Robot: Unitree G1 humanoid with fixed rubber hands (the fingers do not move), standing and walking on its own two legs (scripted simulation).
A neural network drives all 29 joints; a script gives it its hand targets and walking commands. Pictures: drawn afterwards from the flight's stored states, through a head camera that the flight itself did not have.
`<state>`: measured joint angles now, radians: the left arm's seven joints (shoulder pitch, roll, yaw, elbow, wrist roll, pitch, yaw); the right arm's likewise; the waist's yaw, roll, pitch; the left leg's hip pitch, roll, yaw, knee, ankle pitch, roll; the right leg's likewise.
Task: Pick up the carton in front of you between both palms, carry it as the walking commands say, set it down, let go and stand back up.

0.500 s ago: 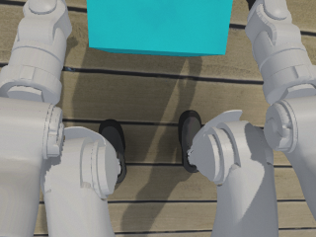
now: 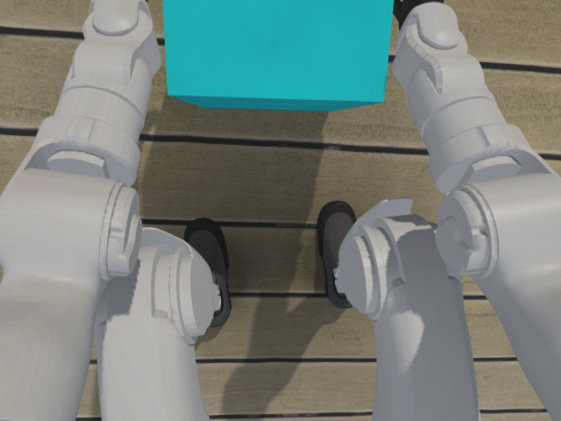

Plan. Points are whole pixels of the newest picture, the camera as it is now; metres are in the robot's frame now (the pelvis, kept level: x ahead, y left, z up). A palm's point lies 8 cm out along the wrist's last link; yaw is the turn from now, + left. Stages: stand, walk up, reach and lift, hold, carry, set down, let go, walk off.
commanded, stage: reach and lift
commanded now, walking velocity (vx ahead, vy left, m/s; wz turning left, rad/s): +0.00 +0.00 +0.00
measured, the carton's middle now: (273, 21) +0.54 -0.03 -0.25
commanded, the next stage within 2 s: none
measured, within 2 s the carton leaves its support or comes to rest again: leaves its support in 0.20 s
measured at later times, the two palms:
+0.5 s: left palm out of the picture +0.52 +0.13 -0.04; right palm out of the picture +0.49 -0.17 -0.04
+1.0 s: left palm out of the picture +0.49 +0.13 +0.11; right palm out of the picture +0.46 -0.17 +0.10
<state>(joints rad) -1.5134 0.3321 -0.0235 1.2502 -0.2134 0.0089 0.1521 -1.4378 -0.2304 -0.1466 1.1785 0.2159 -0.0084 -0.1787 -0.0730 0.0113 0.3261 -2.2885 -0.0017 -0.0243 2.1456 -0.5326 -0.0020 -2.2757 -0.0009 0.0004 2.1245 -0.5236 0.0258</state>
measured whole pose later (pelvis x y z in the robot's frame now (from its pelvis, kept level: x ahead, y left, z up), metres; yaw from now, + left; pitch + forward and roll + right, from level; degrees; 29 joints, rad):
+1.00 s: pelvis +0.02 +0.00 +0.16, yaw +0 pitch +40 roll +0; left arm -0.93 -0.04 0.40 0.68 0.20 0.36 0.08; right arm -0.85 0.04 -0.47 0.60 -0.18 0.37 -0.04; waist -0.04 0.02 -0.20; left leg -1.84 -0.07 -0.03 1.63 -0.49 -0.01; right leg -1.85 0.06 0.07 1.62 -0.48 0.05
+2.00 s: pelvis +0.10 +0.00 +0.39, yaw +0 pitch -1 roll +0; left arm -0.32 -0.16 0.29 0.42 0.28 0.57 0.03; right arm -0.29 0.16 -0.31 0.42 -0.26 0.56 0.00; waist 0.00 0.00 -0.05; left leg -0.25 -0.03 -0.07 0.51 -0.24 0.00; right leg -0.25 0.02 0.08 0.50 -0.22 0.01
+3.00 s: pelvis +0.10 +0.00 +0.40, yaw +1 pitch -6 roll +0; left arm -0.33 -0.17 0.28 0.32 0.30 0.68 0.00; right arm -0.30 0.16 -0.28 0.31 -0.29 0.69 0.02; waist -0.02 0.01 0.05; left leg -0.09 -0.03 -0.08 0.39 -0.19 0.00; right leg -0.08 0.02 0.06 0.37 -0.18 0.01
